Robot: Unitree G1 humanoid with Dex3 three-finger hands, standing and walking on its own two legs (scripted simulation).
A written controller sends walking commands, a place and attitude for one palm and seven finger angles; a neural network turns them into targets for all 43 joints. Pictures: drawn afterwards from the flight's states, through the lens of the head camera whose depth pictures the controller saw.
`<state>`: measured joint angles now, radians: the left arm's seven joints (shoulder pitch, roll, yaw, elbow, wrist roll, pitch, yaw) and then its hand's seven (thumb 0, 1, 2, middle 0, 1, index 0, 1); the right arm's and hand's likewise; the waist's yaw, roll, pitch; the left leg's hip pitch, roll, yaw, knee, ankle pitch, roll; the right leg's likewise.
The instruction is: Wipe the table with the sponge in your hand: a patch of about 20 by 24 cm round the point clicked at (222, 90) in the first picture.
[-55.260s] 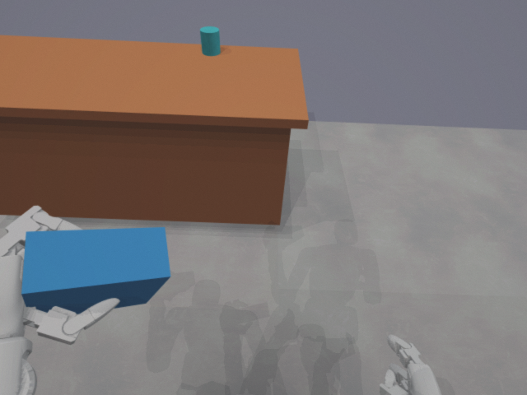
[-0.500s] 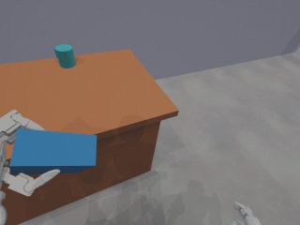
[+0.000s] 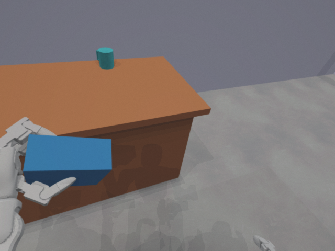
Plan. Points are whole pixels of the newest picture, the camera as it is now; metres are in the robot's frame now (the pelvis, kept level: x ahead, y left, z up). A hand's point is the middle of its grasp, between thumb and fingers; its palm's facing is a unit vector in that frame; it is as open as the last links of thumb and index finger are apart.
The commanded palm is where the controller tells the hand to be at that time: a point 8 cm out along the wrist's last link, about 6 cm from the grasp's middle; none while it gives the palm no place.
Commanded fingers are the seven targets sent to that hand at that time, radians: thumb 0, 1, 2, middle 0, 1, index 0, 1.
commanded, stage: stop stepping back and stand still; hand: left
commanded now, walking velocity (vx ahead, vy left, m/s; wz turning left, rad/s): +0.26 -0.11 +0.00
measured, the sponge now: (81, 164) +0.24 +0.20 +0.14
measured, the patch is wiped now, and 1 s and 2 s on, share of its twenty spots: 1.00 1.00 1.00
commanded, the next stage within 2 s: stand and wait in 0.56 s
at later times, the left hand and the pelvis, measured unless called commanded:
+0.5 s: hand (46, 192) +0.16 +0.22 +0.17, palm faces +0.34 -0.89 -0.31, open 10.2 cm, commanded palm +0.12 +0.27 +0.20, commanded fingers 0.00 0.10 1.30 -1.20 -1.60 -1.20 -1.60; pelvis -0.05 +0.00 +0.01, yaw -2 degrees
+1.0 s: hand (42, 165) +0.21 +0.25 +0.18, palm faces +0.37 -0.85 -0.37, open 10.2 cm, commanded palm +0.16 +0.29 +0.20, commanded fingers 0.00 0.10 1.30 -1.20 -1.60 -1.20 -1.60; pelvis -0.01 +0.01 +0.02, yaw -1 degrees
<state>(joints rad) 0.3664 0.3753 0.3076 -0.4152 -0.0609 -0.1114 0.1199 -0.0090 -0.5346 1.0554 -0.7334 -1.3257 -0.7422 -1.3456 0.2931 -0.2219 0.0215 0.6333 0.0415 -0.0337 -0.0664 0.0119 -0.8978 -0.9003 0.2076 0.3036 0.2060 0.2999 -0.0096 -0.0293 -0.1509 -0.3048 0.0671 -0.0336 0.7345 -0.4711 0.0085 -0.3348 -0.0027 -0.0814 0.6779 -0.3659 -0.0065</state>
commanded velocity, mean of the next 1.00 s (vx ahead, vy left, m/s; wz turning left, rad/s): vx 0.09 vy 0.00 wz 0.00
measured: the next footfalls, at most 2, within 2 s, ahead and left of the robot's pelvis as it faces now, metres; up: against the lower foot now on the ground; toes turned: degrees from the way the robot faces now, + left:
right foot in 0.32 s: +0.03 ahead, -0.11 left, +0.00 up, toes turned -4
